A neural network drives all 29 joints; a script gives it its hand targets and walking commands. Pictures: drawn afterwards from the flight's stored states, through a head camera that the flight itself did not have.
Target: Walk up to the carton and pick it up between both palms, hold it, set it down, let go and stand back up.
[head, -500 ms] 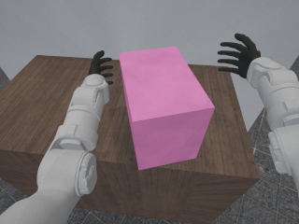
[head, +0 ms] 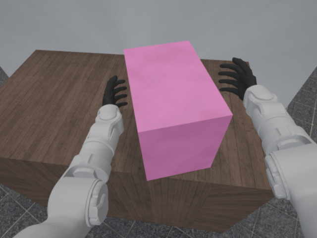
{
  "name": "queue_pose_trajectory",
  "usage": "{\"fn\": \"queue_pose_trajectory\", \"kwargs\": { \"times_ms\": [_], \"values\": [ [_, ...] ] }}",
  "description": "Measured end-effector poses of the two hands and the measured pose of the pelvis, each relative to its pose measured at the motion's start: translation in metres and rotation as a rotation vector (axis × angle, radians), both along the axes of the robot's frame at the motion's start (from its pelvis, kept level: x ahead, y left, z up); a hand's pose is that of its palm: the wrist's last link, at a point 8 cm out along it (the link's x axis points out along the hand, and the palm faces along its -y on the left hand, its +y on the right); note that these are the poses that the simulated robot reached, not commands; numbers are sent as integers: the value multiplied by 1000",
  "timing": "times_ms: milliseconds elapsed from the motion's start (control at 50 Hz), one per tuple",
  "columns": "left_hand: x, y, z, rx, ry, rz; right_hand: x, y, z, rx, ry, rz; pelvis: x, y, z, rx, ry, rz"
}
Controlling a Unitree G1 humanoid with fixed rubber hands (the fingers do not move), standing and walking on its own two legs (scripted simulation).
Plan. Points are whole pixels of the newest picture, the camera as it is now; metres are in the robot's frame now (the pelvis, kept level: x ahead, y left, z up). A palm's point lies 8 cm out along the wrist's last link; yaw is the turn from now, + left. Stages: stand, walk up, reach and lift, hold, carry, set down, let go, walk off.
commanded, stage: reach and lift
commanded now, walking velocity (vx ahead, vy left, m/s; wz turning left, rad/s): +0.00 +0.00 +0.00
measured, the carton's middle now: (168, 110) +0.47 +0.05 +0.05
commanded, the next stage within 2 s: none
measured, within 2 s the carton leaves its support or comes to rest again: neither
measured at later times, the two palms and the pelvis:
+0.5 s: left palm (112, 107) +0.42 +0.18 +0.10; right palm (229, 91) +0.48 -0.11 +0.13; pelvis +0.00 +0.00 +0.00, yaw +0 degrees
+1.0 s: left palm (114, 107) +0.42 +0.18 +0.11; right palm (229, 91) +0.48 -0.11 +0.13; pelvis +0.00 +0.00 +0.00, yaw +0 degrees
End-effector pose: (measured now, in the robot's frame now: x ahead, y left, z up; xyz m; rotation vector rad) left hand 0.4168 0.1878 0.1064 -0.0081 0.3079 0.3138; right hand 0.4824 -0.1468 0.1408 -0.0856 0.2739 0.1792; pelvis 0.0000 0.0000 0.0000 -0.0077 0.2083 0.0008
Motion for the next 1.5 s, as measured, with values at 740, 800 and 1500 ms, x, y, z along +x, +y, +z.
{"fn": "queue_pose_trajectory", "kwargs": {
  "times_ms": [740,800,1500],
  "values": [
    [-1,-9,-1,-12,-41,52,-2,36,-14,72,6,-23,1,-2,-1,1,23,-1],
    [-1,-9,-1,-14,-41,54,-2,36,-14,74,8,-26,1,-2,-1,1,23,-1],
    [-20,-1,-1,0,-64,83,-14,53,-16,39,-83,35,-3,-4,0,3,-8,-2]
  ]
}}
